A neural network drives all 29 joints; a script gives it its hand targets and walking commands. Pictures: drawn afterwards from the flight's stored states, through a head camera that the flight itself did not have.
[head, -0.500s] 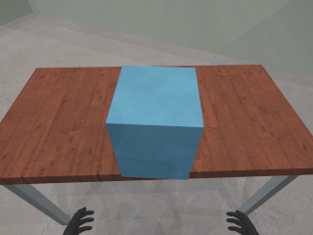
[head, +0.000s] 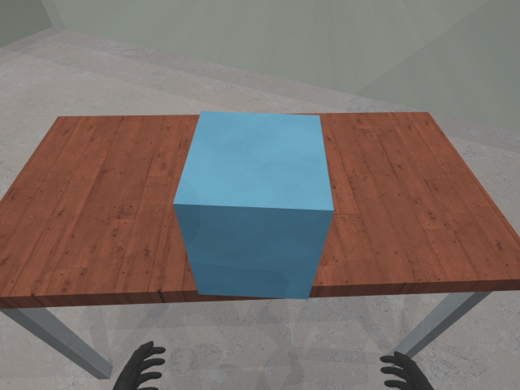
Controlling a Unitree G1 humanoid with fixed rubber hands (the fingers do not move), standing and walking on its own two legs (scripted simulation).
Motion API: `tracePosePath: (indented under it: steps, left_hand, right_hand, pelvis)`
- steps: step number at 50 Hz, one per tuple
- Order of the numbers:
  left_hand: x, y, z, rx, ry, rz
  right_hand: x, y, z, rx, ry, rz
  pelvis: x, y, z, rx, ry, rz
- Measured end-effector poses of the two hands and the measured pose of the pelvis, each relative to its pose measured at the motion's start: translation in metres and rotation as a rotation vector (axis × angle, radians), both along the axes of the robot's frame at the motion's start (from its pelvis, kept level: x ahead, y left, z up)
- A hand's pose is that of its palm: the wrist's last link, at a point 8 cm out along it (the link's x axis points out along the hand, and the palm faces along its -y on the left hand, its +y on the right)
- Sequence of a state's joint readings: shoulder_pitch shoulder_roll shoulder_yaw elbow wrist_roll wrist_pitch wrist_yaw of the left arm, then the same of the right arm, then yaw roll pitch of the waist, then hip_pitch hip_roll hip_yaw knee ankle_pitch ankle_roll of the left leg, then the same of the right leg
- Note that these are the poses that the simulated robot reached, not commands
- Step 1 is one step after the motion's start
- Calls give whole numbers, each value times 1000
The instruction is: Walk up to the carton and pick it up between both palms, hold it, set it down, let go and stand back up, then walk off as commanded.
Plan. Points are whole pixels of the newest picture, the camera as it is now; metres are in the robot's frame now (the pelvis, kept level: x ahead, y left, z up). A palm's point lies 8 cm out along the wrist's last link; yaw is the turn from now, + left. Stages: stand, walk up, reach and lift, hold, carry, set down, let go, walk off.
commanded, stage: stand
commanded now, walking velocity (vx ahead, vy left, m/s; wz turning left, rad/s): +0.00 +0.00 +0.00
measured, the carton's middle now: (256, 208) +0.42 +0.03 +0.05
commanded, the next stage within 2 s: none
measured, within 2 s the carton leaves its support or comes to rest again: neither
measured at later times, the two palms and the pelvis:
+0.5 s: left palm out of the picture +0.03 +0.31 -0.10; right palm out of the picture +0.07 -0.28 -0.11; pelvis -0.02 +0.01 +0.00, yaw +1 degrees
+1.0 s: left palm out of the picture +0.02 +0.32 -0.11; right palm out of the picture +0.05 -0.28 -0.11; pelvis -0.03 +0.02 +0.00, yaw +1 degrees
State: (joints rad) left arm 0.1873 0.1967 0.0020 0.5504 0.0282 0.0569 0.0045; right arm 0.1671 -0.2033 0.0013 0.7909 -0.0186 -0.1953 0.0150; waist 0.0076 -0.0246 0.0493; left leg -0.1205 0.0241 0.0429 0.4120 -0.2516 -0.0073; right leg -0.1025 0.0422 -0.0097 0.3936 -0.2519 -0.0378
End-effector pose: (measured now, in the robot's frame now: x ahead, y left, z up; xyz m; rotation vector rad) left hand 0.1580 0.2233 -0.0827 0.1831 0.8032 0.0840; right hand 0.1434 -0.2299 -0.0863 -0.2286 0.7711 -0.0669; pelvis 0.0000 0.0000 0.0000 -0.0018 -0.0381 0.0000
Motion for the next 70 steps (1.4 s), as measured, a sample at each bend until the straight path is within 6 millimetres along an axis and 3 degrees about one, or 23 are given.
tracePosePath:
  steps: [8,13,18,25,46,70]
  left_hand:
    - [-44,61,-5,138,78,61]
    - [-80,87,-8,188,174,101]
    - [-107,95,-12,196,248,115]
    - [-126,88,-21,167,311,108]
    - [-139,96,-28,160,394,112]
    - [-126,105,-31,156,407,111]
  right_hand:
    - [-34,-50,-11,-130,185,-54]
    - [-54,-65,-15,-159,246,-66]
    - [-66,-61,-22,-151,296,-45]
    - [-75,-50,-27,-130,330,-27]
    - [-98,-48,-28,-147,420,-68]
    - [-79,-42,-21,-161,407,-84]
  pelvis:
    - [-2,3,-4,4,5,23]
    - [-6,5,-3,3,3,26]
    - [-13,7,-2,4,-2,25]
    - [-20,10,0,3,-5,25]
    - [-26,21,4,5,-3,22]
    - [-18,29,5,4,0,17]
